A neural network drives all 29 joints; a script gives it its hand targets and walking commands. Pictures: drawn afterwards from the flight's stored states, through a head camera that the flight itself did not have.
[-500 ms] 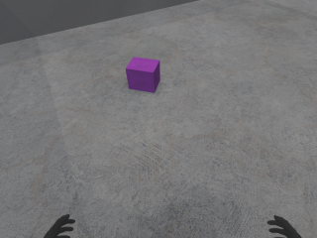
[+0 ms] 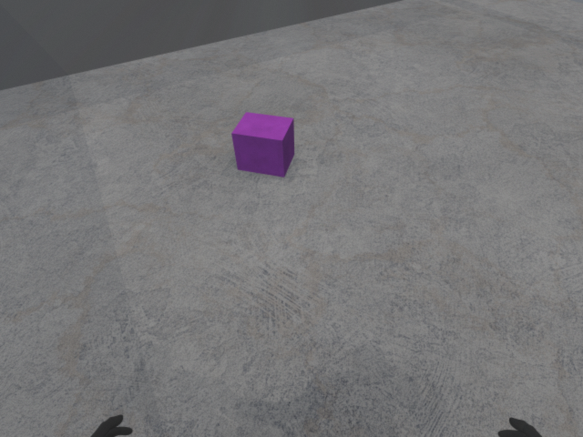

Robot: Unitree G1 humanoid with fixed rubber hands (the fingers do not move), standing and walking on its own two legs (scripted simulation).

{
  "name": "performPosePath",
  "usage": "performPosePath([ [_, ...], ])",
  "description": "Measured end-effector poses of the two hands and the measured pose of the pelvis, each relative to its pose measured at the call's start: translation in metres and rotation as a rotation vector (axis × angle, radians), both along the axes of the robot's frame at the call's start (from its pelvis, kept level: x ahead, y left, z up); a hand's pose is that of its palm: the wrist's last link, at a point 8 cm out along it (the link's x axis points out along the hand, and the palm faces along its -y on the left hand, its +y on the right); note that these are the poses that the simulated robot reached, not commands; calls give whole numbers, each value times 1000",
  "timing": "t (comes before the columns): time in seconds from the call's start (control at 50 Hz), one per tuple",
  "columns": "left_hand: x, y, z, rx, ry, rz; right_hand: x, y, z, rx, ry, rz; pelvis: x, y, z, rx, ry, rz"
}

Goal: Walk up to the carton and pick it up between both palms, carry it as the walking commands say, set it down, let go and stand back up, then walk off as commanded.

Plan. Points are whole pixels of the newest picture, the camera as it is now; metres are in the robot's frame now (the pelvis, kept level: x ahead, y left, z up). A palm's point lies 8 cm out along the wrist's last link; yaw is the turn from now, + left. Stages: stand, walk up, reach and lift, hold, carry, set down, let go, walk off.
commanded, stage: stand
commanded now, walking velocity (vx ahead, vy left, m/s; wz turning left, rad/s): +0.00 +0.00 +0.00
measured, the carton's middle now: (265, 144) +1.65 +0.21 -0.66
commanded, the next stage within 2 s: walk up in 0.50 s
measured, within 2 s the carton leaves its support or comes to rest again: neither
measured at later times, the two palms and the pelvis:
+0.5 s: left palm out of the picture +0.10 +0.31 -0.10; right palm out of the picture +0.10 -0.31 -0.10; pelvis +0.00 +0.00 +0.00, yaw +0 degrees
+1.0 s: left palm out of the picture +0.09 +0.43 -0.09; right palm (516, 372) +0.24 -0.29 -0.06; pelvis +0.06 +0.05 -0.02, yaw +6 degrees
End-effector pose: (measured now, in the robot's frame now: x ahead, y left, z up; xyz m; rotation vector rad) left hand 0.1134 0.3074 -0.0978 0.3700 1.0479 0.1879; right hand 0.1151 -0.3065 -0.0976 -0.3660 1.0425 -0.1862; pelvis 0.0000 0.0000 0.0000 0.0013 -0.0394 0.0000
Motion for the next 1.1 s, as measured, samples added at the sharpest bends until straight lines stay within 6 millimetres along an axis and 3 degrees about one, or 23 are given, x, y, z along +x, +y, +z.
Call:
performPosePath([
  [0.3, -12, 4, -2, 5, 49, 20, -13, -3, -2, -5, 48, -23, -1, 0, 3, 0, 1, -1],
  [0.72, -8, 9, 1, 1, 34, 23, -8, -6, 1, 3, 47, -23, 6, 1, 3, -2, 9, 10],
  [0.8, -14, 33, 10, 36, -23, 36, 11, -14, 8, -17, 20, 24, 15, 5, -2, -15, 30, 45],
  [0.88, -34, 69, 17, 79, -11, 89, 56, -8, 25, -41, -31, 108, 29, 18, -3, -26, 30, 84],
  [0.94, -35, 97, 18, 98, 1, 111, 94, 7, 39, -59, -77, 160, 46, 33, -4, -21, 31, 106],
  [1.0, -20, 121, 7, 104, 4, 112, 122, 18, 42, -112, -131, 185, 64, 53, -17, -8, 28, 112],
  [1.1, 39, 120, 4, 46, -42, 72, 120, 31, 42, -119, -104, 130, 97, 67, -11, 17, 25, 104],
])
